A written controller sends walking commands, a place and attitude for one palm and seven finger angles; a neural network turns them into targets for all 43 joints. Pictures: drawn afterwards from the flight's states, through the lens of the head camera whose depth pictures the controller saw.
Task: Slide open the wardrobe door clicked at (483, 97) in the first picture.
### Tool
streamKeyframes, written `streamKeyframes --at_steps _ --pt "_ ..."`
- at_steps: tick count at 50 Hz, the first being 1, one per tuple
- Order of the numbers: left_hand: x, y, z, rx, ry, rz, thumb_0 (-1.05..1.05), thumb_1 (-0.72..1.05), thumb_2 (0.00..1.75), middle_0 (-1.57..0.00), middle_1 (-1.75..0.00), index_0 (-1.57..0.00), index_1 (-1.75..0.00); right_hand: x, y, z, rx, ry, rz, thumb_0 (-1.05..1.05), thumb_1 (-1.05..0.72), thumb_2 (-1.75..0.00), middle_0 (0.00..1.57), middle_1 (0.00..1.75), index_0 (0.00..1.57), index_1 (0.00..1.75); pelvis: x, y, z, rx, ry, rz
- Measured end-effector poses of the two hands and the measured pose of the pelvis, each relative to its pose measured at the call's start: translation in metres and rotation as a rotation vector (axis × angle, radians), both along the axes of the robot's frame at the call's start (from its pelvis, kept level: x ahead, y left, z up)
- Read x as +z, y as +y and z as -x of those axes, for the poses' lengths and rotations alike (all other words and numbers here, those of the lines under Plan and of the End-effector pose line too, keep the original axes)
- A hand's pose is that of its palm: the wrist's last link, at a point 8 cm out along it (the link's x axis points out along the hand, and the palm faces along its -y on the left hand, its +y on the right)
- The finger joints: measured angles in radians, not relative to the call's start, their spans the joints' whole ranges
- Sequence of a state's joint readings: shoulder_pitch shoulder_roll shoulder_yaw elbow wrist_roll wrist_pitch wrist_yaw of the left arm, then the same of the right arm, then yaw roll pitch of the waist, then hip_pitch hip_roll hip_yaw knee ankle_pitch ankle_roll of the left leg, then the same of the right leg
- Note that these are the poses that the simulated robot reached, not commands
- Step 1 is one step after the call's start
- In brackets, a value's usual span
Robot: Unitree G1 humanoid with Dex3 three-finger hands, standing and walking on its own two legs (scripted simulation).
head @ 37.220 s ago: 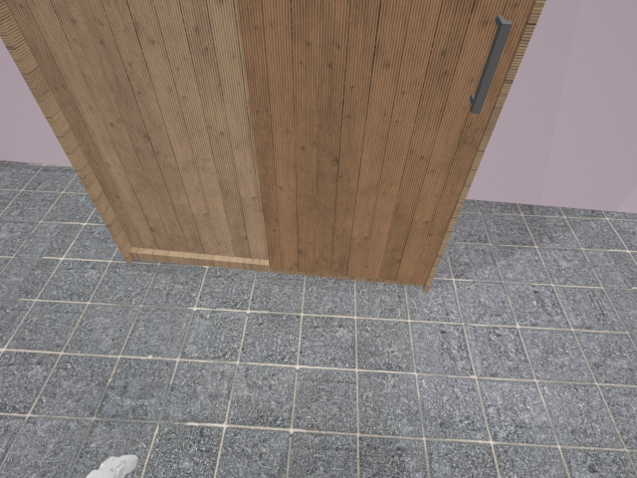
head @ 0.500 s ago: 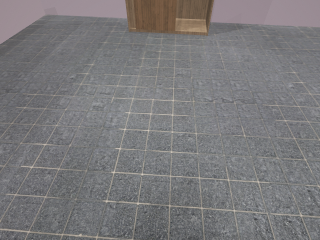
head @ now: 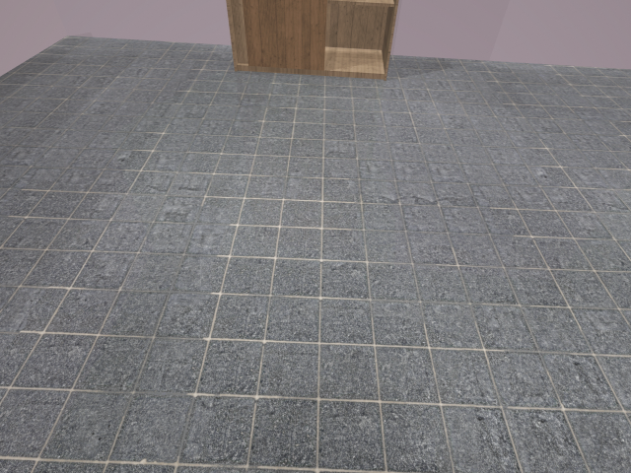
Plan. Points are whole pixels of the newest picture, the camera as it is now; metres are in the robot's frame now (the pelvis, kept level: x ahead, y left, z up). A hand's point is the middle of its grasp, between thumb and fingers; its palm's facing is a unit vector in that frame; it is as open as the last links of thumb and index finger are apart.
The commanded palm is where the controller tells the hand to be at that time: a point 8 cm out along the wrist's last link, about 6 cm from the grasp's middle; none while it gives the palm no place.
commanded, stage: look to check the result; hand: right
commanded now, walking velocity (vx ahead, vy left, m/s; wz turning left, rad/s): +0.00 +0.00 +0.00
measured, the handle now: out of the picture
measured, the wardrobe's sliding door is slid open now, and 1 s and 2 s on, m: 0.48 0.48 0.48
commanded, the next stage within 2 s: none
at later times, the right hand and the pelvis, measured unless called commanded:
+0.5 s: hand out of the picture +0.00 -0.23 -0.18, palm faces -0.01 +0.98 -0.19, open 7.3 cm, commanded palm none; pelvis -0.02 -0.04 +0.00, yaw +2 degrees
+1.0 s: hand out of the picture +0.00 -0.18 -0.17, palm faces +0.00 +0.99 -0.17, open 7.3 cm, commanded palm none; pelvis -0.01 -0.01 +0.01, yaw +1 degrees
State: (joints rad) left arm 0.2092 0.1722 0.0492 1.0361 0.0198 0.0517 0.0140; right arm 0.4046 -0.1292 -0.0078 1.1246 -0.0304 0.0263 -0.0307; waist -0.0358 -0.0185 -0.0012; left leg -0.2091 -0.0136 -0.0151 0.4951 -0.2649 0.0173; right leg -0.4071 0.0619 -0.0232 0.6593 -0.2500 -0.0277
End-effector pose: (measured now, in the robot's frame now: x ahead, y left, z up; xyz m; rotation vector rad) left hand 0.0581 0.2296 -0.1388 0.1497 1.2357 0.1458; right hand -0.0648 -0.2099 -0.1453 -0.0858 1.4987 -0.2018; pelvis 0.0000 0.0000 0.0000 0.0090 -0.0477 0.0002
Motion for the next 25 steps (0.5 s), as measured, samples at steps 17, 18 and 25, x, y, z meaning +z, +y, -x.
streamKeyframes --at_steps 17,18,25 --pt "0.01 -0.057 0.105 0.059 0.208 -0.034 0.0 0.91 0.9 -0.2 -0.3 -0.2 -0.29 -0.012 -0.05 -0.054 0.077 -0.1 -0.033 0.02 -0.93 -0.9 0.2 0.3 0.2 0.3 0.004 -0.038 0.019 0.014 0.025 0.002" --pt "0.009 -0.061 0.108 0.063 0.21 -0.024 0.0 0.91 0.9 -0.2 -0.3 -0.2 -0.29 -0.011 -0.054 -0.057 0.083 -0.106 -0.025 0.02 -0.93 -0.9 0.2 0.3 0.2 0.3 0.004 -0.039 0.02 0.016 0.02 0.004" --pt "0.0 -0.079 0.118 0.073 0.218 0.037 0.0 0.9 0.9 -0.2 -0.3 -0.2 -0.29 -0.002 -0.066 -0.064 0.11 -0.12 0.013 0.01 -0.92 -0.9 0.2 0.3 0.2 0.3 0.004 -0.044 0.023 0.026 0.015 0.013"
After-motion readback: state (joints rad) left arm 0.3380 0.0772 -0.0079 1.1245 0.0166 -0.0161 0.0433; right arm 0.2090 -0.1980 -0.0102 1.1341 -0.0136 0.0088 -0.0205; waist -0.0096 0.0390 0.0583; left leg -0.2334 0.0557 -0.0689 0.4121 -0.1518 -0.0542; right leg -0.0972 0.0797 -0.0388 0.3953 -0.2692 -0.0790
